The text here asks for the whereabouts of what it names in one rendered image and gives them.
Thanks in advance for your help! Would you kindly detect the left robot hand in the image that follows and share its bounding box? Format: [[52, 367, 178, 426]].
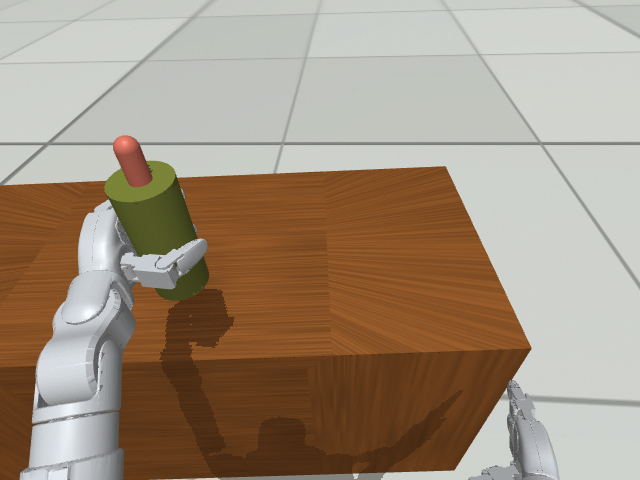
[[78, 189, 208, 291]]

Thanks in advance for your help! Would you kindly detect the right robot hand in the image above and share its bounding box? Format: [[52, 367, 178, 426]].
[[469, 380, 560, 480]]

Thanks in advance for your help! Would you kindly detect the left robot arm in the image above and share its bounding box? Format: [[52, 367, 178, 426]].
[[19, 270, 136, 480]]

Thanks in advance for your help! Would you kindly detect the bottle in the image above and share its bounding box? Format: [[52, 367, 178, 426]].
[[104, 135, 209, 301]]

